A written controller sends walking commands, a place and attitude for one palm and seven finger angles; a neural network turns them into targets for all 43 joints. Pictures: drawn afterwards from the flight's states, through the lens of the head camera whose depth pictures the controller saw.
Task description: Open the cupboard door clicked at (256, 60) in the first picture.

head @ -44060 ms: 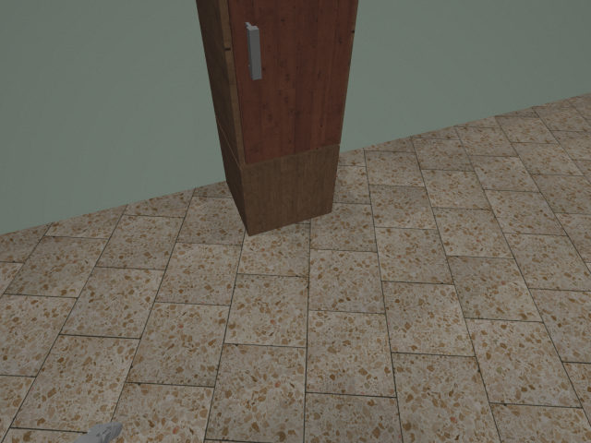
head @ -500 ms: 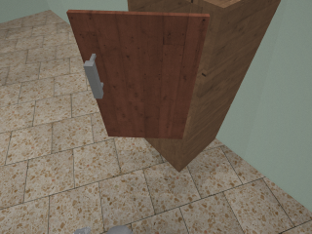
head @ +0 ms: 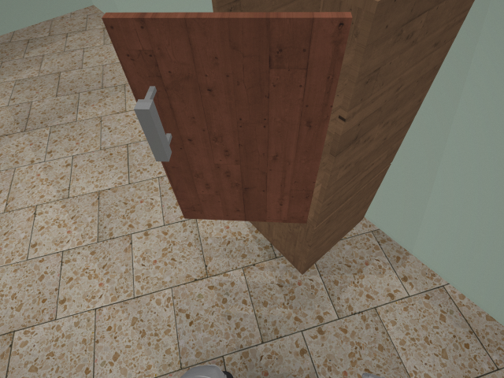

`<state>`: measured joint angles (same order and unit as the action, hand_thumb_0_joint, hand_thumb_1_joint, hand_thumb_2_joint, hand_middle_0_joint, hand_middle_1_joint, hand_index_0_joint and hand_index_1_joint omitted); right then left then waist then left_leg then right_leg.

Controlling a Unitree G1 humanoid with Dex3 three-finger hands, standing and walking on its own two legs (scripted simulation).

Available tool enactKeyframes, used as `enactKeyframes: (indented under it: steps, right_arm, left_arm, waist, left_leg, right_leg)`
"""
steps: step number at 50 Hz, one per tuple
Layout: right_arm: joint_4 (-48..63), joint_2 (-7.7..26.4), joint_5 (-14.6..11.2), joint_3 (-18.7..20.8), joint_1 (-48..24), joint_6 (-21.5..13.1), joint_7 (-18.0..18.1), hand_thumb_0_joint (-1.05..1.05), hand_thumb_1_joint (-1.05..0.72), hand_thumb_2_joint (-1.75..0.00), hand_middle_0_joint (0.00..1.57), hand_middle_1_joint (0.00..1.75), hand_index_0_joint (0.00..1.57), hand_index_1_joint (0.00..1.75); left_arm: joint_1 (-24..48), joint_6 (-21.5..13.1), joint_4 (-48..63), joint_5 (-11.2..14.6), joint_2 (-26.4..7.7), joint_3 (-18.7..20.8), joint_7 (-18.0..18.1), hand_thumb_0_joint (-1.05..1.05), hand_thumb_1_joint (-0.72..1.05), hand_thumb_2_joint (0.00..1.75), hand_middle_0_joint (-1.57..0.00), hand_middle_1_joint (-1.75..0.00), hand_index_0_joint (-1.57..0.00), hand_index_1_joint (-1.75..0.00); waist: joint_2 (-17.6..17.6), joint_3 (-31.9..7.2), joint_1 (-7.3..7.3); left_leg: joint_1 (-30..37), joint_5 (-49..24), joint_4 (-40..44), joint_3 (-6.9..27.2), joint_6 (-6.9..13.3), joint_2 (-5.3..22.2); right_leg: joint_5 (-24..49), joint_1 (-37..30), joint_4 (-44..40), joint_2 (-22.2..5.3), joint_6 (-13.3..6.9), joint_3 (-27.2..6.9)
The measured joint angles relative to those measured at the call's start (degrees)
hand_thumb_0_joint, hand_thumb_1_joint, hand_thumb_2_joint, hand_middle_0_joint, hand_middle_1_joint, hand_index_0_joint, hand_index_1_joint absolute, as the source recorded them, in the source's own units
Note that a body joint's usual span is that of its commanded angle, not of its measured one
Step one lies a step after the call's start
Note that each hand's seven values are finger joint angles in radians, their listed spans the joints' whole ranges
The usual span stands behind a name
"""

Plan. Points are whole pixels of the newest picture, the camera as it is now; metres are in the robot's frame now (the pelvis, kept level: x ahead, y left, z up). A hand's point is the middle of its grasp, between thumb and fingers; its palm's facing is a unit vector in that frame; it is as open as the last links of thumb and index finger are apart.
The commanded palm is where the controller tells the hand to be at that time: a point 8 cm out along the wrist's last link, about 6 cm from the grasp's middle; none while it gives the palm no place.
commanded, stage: come to a stop and stand still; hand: left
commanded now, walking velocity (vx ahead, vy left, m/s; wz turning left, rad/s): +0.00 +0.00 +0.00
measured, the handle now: (157, 124) +0.52 +0.24 +0.07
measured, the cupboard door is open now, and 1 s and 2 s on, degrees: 46 46 46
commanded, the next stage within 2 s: look again from close up in 0.70 s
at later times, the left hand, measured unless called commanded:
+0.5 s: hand out of the picture -0.02 +0.17 -0.16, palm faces +0.03 -0.98 -0.21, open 7.3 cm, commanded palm none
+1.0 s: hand out of the picture -0.03 +0.16 -0.16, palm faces +0.00 -0.99 -0.16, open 7.4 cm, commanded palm none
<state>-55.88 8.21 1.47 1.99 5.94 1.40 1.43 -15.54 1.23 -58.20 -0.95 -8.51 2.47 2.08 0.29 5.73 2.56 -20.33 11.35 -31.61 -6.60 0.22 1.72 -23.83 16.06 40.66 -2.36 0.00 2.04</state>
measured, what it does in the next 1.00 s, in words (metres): steps on the spot: right foot, then left foot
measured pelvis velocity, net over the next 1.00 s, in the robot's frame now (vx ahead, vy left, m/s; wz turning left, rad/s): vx -0.02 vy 0.00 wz -0.01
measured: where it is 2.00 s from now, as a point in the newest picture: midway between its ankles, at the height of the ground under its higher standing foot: outside the picture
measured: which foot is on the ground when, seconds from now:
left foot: down 0.00-0.02, up 0.04-0.26, down 0.28-1.00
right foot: up 0.00-0.00, down 0.02-1.00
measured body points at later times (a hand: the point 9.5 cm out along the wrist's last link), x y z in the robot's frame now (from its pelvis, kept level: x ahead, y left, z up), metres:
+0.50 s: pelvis -0.05 -0.01 +0.01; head -0.06 +0.00 +0.46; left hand -0.02 +0.22 -0.14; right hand -0.02 -0.24 -0.14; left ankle +0.00 +0.08 -0.72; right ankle -0.04 -0.10 -0.73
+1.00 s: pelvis -0.02 +0.00 +0.01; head -0.01 +0.01 +0.46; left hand -0.03 +0.22 -0.15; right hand -0.04 -0.21 -0.14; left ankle +0.01 +0.08 -0.73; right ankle -0.04 -0.10 -0.73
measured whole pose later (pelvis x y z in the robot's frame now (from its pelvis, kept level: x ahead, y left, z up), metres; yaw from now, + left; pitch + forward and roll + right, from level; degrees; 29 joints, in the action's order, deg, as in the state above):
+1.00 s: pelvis -0.02 +0.00 +0.01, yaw -1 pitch +0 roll +0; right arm -63.9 7.5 1.0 -1.0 17.4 -1.3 0.9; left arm -18.5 -1.3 -61.9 -0.6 -8.0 -1.2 2.1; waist -0.8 0.9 -0.1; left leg -14.6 10.9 -25.0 -4.9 3.3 -1.5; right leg -15.1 11.2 26.1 0.3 -1.2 2.4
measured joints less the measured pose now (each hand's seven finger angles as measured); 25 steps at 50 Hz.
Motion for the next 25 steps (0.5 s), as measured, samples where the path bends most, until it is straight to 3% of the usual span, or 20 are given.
enactKeyframes:
  steps: [3,8,14,17,25]
  right_arm:
    - [1.04,1.30,-0.75,0.55,0.60,0.03,-1.02,0.00,-0.91,-0.90,0.20,0.30,0.20,0.30]
    - [2.40,2.49,-0.79,1.30,3.56,0.14,-1.41,0.00,-0.91,-0.90,0.20,0.30,0.20,0.30]
    - [2.38,1.33,-0.92,0.41,5.92,0.02,-1.37,0.00,-0.91,-0.90,0.19,0.30,0.20,0.30]
    - [1.25,0.54,-0.27,-0.44,7.17,-0.41,-1.24,0.00,-0.91,-0.90,0.19,0.30,0.20,0.30]
    - [-1.13,1.82,0.25,-1.32,10.97,-0.61,-1.07,0.00,-0.92,-0.90,0.20,0.30,0.20,0.30]
  left_arm:
    - [-1.53,-1.01,0.60,-0.41,0.83,-0.86,0.86,0.01,0.91,0.90,-0.20,-0.30,-0.20,-0.30]
    - [-4.32,-3.03,3.00,-1.01,1.63,-1.16,1.38,0.01,0.91,0.90,-0.20,-0.30,-0.20,-0.30]
    - [-4.24,-1.47,4.08,-0.53,0.04,-2.01,1.04,0.01,0.91,0.90,-0.20,-0.30,-0.21,-0.30]
    - [-2.51,-0.51,3.47,-0.21,-0.61,-2.04,0.91,0.01,0.91,0.90,-0.20,-0.30,-0.21,-0.30]
    - [-2.72,-1.19,2.83,-0.16,-1.42,-2.40,-0.06,0.01,0.92,0.90,-0.20,-0.30,-0.21,-0.30]
  waist:
    - [2.72,-0.30,-0.17]
    - [2.85,-1.61,-1.18]
    - [0.71,-4.56,-2.67]
    - [-0.85,-4.90,-2.36]
    - [-0.55,-5.70,-2.66]
  left_leg:
    - [-2.91,3.81,-5.40,1.90,-0.22,1.61]
    - [-3.62,11.60,-15.84,3.53,0.85,-1.56]
    - [3.28,5.26,-3.91,3.16,1.25,-2.02]
    - [3.42,3.30,-3.03,2.87,1.98,-1.91]
    - [3.34,0.46,3.08,2.59,2.36,-2.11]
  right_leg:
    - [1.78,-1.16,-4.22,2.27,-1.46,0.35]
    - [2.38,-2.59,-4.41,2.24,-2.68,0.78]
    - [2.62,-2.65,-3.60,3.16,-2.77,2.33]
    - [4.28,-3.09,-5.23,3.29,-2.50,2.09]
    - [8.93,-2.98,-11.93,3.55,-2.30,1.55]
